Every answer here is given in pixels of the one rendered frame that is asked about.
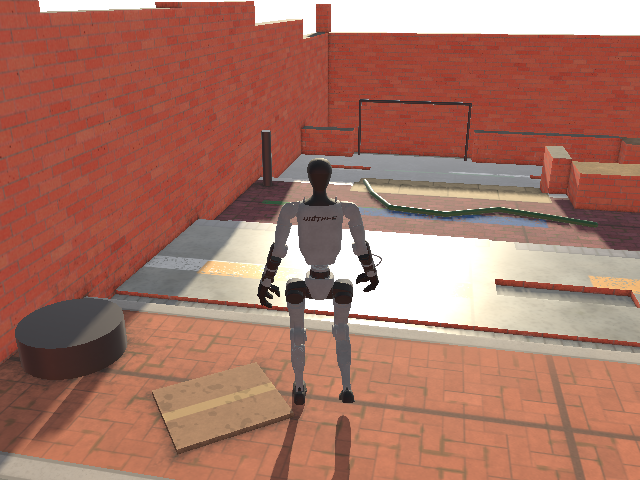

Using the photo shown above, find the right robot foot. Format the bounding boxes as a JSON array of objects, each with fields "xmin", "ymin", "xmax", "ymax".
[{"xmin": 339, "ymin": 387, "xmax": 355, "ymax": 403}]

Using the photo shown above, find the left robot forearm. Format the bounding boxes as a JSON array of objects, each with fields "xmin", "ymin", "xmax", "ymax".
[{"xmin": 260, "ymin": 242, "xmax": 282, "ymax": 287}]

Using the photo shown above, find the right robot forearm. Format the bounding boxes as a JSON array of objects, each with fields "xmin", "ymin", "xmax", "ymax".
[{"xmin": 358, "ymin": 240, "xmax": 377, "ymax": 277}]

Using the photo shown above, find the robot left shin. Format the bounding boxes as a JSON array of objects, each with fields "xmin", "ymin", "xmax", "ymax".
[{"xmin": 290, "ymin": 328, "xmax": 305, "ymax": 392}]

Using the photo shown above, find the robot right hand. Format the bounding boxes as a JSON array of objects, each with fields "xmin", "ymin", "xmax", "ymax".
[{"xmin": 356, "ymin": 273, "xmax": 379, "ymax": 292}]

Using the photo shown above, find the robot left upper arm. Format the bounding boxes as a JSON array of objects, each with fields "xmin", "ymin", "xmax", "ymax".
[{"xmin": 272, "ymin": 201, "xmax": 299, "ymax": 258}]

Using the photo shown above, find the robot right upper arm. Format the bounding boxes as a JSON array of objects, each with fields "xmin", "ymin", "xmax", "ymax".
[{"xmin": 341, "ymin": 201, "xmax": 368, "ymax": 256}]

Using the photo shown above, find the robot left hand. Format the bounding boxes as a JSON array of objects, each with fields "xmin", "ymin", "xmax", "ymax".
[{"xmin": 257, "ymin": 282, "xmax": 280, "ymax": 308}]

